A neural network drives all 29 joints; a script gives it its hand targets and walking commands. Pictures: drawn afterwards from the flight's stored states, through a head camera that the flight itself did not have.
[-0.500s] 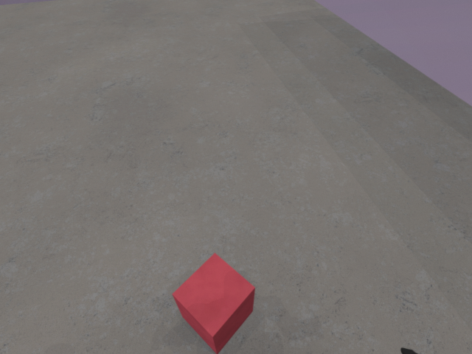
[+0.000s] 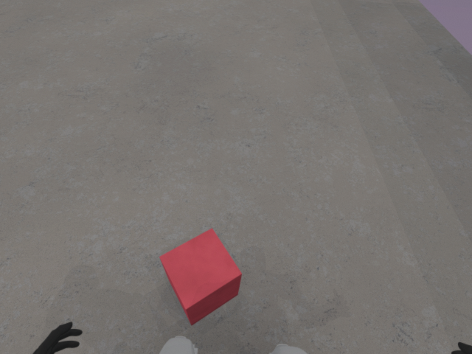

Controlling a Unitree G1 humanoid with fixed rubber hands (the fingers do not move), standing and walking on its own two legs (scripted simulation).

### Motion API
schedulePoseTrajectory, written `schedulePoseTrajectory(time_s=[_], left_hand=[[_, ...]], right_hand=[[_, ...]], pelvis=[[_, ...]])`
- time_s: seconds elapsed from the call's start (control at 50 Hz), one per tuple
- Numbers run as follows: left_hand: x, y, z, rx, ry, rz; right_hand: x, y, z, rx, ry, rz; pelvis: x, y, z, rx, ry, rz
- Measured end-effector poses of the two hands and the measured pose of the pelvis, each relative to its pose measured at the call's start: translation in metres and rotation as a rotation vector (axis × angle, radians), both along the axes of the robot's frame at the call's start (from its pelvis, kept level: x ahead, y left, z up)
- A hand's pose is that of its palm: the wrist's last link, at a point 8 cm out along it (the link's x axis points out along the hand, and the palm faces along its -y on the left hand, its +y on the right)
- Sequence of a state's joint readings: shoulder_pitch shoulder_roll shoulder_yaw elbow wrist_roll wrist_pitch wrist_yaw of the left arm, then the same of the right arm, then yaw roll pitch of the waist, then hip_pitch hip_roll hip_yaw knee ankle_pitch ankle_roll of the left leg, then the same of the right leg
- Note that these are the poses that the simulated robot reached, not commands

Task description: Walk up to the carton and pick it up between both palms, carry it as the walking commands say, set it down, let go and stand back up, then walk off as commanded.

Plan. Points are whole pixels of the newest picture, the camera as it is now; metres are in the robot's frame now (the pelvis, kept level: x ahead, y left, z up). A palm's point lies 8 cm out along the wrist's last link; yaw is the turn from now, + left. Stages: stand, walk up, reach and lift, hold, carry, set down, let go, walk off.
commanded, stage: walk up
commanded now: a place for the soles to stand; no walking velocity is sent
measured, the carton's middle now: (201, 277) +0.45 +0.11 -0.62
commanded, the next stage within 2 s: none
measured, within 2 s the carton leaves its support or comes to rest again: neither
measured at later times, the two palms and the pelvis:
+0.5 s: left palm (132, 336) +0.18 +0.19 -0.10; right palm out of the picture +0.29 -0.47 -0.05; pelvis +0.11 -0.16 -0.03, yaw +17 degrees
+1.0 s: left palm out of the picture +0.00 +0.12 -0.07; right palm (423, 205) +0.43 -0.42 -0.06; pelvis +0.11 -0.22 -0.01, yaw +32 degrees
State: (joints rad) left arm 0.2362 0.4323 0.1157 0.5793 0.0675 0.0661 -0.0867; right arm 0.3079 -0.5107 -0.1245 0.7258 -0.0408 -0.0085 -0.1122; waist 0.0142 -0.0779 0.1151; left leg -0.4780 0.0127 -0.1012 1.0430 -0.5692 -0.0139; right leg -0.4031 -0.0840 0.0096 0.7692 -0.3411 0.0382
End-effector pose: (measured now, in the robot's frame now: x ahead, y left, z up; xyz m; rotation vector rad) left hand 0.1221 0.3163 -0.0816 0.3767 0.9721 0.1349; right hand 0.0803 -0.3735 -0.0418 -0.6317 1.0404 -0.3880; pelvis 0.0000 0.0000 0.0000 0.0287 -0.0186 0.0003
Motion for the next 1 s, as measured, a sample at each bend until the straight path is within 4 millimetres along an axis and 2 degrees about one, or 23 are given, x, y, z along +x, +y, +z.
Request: schedulePoseTrajectory(time_s=[0.06, 0.14, 0.2, 0.26, 0.34, 0.44, 0.5, 0.56, 0.6, 0.66, 0.76, 0.84, 0.9, 1.0], left_hand=[[-0.013, -0.012, 0.006, -0.015, -0.021, 0.077], [-0.019, -0.009, 0.005, 0.001, -0.059, 0.153], [-0.013, -0.01, -0.008, 0.015, -0.077, 0.193], [-0.002, -0.026, -0.015, 0.003, -0.068, 0.211], [0.018, -0.06, -0.02, -0.029, -0.062, 0.204], [0.047, -0.103, -0.02, -0.028, -0.08, 0.2], [0.056, -0.129, -0.02, 0.004, -0.095, 0.218], [0.052, -0.152, -0.013, 0.029, -0.094, 0.246], [0.046, -0.16, -0.002, 0.053, -0.1, 0.28], [0.032, -0.162, 0.016, 0.106, -0.11, 0.326], [-0.014, -0.151, 0.035, 0.212, -0.087, 0.401], [-0.064, -0.149, 0.029, 0.231, -0.012, 0.474], [-0.092, -0.165, 0.022, 0.191, 0.048, 0.53], [-0.119, -0.199, 0.011, 0.145, 0.08, 0.57]], right_hand=[[0.055, 0.005, 0.01, 0.038, -0.066, 0.112], [0.112, 0.018, 0.017, 0.068, -0.11, 0.245], [0.135, 0.016, 0.016, 0.043, -0.123, 0.311], [0.148, 0.008, 0.02, 0.025, -0.127, 0.332], [0.161, -0.017, 0.022, 0.019, -0.109, 0.344], [0.184, -0.064, 0.01, 0.023, -0.059, 0.363], [0.21, -0.094, -0.009, 0.053, -0.039, 0.386], [0.243, -0.105, -0.022, 0.091, -0.051, 0.402], [0.264, -0.102, -0.026, 0.123, -0.067, 0.439], [0.29, -0.09, -0.031, 0.178, -0.075, 0.504], [0.317, -0.063, -0.035, 0.232, -0.038, 0.624], [0.328, -0.048, -0.032, 0.237, -0.024, 0.691], [0.332, -0.046, -0.026, 0.247, -0.038, 0.703], [0.346, -0.045, -0.021, 0.269, -0.072, 0.695]], pelvis=[[0.011, -0.013, 0.006, -0.024, -0.007, 0.048], [0.03, -0.029, 0.003, -0.047, -0.009, 0.116], [0.044, -0.041, -0.008, -0.032, -0.021, 0.162], [0.058, -0.059, -0.009, -0.007, -0.034, 0.181], [0.076, -0.086, -0.008, -0.011, -0.045, 0.214], [0.098, -0.128, -0.015, -0.031, -0.044, 0.271], [0.112, -0.157, -0.025, -0.045, -0.045, 0.303], [0.118, -0.176, -0.026, -0.033, -0.046, 0.336], [0.12, -0.183, -0.023, -0.024, -0.045, 0.35], [0.121, -0.194, -0.017, -0.019, -0.04, 0.389], [0.118, -0.207, -0.014, -0.013, -0.026, 0.467], [0.11, -0.211, -0.013, 0.019, -0.037, 0.503], [0.109, -0.214, -0.01, 0.013, -0.044, 0.521], [0.11, -0.221, -0.01, 0.004, -0.055, 0.553]])
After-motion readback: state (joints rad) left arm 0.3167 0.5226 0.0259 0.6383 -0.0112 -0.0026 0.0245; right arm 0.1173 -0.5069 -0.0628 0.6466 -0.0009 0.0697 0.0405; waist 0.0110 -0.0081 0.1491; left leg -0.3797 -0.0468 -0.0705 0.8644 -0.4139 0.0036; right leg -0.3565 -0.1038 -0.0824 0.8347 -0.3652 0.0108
